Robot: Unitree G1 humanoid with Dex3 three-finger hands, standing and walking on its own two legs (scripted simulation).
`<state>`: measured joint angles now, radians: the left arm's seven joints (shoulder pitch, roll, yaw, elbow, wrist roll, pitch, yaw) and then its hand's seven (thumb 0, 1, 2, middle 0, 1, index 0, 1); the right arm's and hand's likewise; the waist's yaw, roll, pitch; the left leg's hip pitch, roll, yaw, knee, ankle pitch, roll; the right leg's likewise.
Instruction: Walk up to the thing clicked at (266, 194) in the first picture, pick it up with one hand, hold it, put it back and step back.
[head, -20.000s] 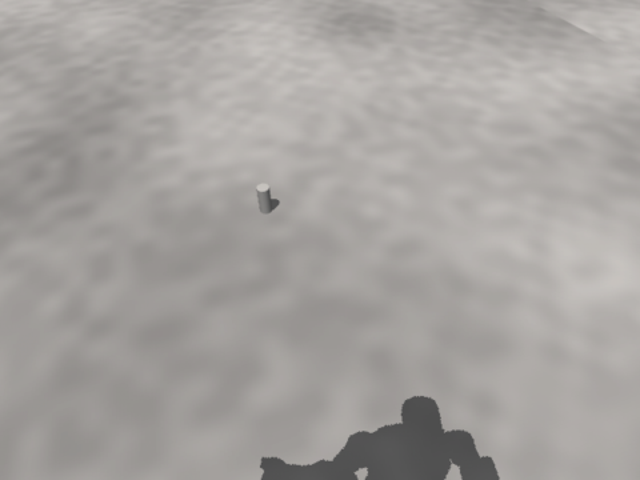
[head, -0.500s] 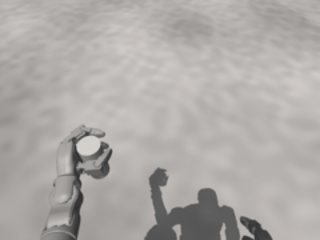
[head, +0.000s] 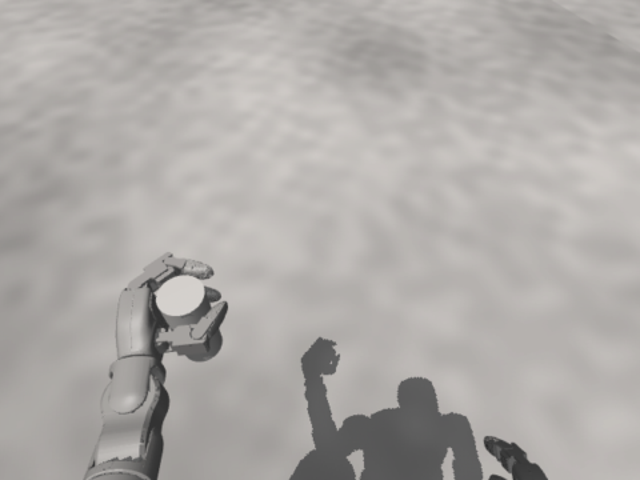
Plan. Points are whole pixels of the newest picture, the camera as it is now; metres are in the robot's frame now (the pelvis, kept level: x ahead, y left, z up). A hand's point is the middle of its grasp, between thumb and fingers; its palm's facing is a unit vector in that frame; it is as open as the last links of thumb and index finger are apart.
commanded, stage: hold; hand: left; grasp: from the side
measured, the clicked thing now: (192, 321) +0.33 +0.18 +0.01
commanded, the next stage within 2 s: crouch in 0.82 s
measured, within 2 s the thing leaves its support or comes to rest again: neither
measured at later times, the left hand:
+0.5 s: hand (192, 311) +0.32 +0.17 +0.04, palm faces +0.13 -0.99 -0.03, open 7.3 cm
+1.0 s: hand (191, 309) +0.33 +0.17 +0.05, palm faces +0.13 -0.99 -0.04, open 7.3 cm
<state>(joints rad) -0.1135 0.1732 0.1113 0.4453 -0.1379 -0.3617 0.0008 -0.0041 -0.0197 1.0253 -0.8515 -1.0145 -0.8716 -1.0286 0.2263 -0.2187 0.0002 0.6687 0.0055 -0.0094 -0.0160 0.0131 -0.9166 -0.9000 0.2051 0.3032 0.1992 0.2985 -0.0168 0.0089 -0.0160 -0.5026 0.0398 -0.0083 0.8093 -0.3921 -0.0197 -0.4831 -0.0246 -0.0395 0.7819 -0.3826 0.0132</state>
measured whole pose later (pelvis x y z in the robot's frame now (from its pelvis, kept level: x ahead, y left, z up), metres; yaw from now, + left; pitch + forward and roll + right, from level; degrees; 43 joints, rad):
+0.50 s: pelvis +0.00 +0.00 +0.00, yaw +0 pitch +5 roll -1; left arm -0.13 0.18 0.12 0.46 -0.14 -0.37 0.00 0.00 -0.02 1.02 -0.85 -1.01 -0.87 -1.03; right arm 0.23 -0.22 0.00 0.67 0.01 -0.01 -0.02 0.01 -0.92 -0.90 0.20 0.30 0.20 0.30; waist -0.02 0.01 -0.02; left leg -0.50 0.04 -0.01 0.81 -0.39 -0.02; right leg -0.48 -0.02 -0.04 0.78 -0.38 0.01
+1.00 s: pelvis +0.00 +0.00 +0.00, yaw +0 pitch +5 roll -1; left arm -0.12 0.18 0.11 0.45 -0.13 -0.36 0.01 0.00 -0.02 1.02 -0.85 -1.02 -0.87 -1.03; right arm 0.23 -0.22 0.00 0.67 0.01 -0.01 -0.02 0.01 -0.91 -0.90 0.20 0.30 0.20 0.30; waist -0.02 0.01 -0.02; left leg -0.50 0.04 -0.01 0.81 -0.39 -0.02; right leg -0.48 -0.03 -0.04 0.78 -0.38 0.02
